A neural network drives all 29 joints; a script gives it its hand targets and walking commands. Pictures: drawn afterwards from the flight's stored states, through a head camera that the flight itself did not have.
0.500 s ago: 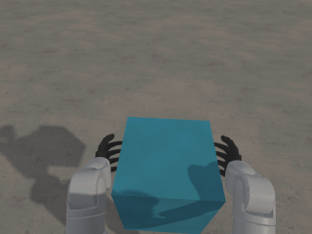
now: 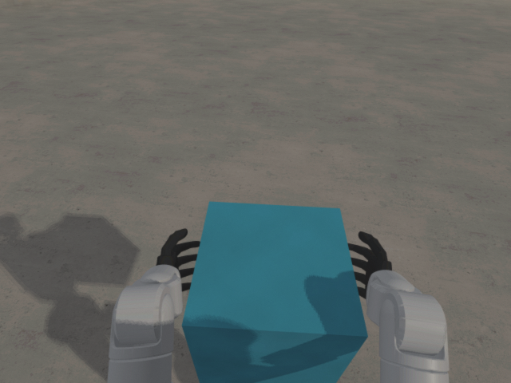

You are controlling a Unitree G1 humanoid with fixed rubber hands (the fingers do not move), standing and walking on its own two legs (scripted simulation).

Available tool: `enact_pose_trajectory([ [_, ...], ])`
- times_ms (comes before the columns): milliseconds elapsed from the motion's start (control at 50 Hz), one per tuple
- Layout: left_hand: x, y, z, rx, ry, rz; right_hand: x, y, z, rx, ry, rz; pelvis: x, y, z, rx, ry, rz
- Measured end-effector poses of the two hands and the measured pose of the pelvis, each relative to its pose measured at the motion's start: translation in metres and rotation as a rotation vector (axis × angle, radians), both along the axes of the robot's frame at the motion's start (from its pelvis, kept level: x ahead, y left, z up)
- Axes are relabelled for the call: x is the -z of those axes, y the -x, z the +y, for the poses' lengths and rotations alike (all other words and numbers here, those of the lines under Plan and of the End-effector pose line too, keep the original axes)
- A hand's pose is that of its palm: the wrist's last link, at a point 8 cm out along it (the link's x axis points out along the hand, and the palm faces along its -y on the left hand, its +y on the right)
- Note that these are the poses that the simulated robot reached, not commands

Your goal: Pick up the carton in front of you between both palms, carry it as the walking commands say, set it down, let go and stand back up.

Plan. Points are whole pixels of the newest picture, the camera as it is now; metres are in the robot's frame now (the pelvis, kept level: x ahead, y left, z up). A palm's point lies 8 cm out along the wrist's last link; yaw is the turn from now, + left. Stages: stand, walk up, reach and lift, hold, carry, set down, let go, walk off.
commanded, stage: carry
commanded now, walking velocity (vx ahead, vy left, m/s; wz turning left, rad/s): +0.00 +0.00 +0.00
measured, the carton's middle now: (268, 301) +0.28 +0.00 +0.00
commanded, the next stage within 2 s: hold in 0.96 s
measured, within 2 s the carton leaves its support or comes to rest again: neither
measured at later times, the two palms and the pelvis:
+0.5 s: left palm (165, 310) +0.23 +0.15 +0.06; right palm (374, 315) +0.23 -0.15 +0.06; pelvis -0.04 +0.00 +0.00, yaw +0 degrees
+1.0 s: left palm (166, 311) +0.23 +0.15 +0.04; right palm (370, 317) +0.24 -0.14 +0.05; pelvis -0.06 +0.00 +0.01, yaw +1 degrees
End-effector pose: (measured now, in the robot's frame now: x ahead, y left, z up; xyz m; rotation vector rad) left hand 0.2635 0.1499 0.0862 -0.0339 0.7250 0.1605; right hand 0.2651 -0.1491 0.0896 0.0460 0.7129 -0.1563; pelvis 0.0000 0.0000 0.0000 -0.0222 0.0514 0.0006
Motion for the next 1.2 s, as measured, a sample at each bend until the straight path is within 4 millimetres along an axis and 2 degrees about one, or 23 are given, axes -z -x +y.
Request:
enact_pose_trajectory([
  [240,0.012,0.022,0.002,0.011,-0.025,0.013,0.013,0.022,0.002,-0.02,0.022,0.012,-0.002,0.022,0.002,-0.003,-0.007,-0.022],
  [440,0.025,0.033,0.002,0.03,-0.055,0.002,0.027,0.032,0.003,-0.042,0.051,0.001,-0.004,0.038,0.002,-0.004,-0.014,-0.029],
  [680,0.046,0.027,0.002,0.049,-0.08,-0.021,0.049,0.026,0.003,-0.059,0.074,-0.023,-0.004,0.054,0.002,-0.004,-0.021,-0.029],
  [800,0.045,0.023,0.003,0.044,-0.078,-0.06,0.047,0.022,0.004,-0.053,0.07,-0.062,-0.004,0.057,0.003,-0.005,-0.02,-0.026],
  [960,0.042,0.028,0.004,0.041,-0.075,-0.061,0.044,0.026,0.005,-0.054,0.066,-0.063,-0.003,0.056,0.003,-0.006,-0.017,-0.025],
  [1060,0.043,0.04,0.009,0.041,-0.093,-0.042,0.045,0.034,0.01,-0.077,0.073,-0.047,-0.013,0.059,0.003,-0.073,-0.011,-0.1],
  [1200,0.041,0.071,0.034,-0.1,-0.088,-0.043,0.042,0.025,0.039,-0.214,0.074,-0.058,-0.016,0.066,-0.008,-0.152,-0.031,-0.143],
])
